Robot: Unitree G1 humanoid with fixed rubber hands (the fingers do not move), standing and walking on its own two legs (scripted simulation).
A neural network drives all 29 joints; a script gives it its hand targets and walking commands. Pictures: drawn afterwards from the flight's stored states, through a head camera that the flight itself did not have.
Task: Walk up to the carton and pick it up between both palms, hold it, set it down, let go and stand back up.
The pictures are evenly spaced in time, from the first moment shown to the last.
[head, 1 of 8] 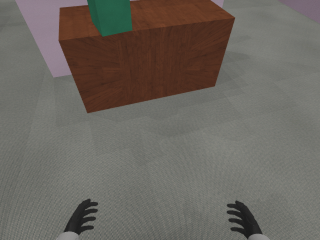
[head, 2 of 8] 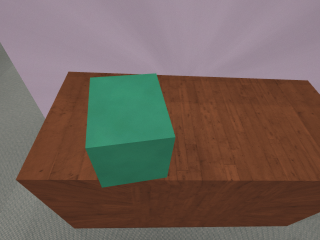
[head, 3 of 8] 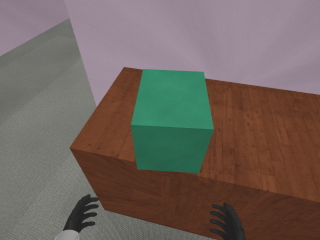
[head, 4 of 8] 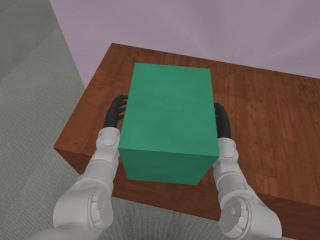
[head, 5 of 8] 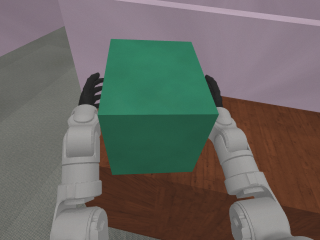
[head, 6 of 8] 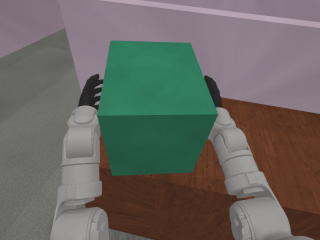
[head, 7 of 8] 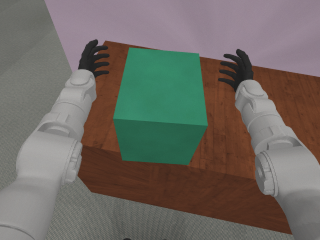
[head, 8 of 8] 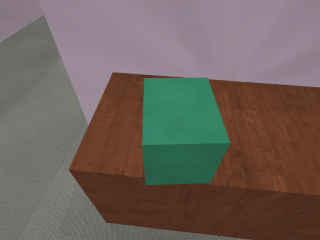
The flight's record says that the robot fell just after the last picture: no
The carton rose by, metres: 0.18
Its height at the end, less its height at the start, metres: +0.00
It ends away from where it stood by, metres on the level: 0.00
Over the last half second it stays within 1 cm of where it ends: yes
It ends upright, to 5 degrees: yes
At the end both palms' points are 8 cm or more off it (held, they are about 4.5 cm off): yes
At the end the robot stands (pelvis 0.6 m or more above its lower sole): yes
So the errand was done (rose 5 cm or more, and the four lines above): yes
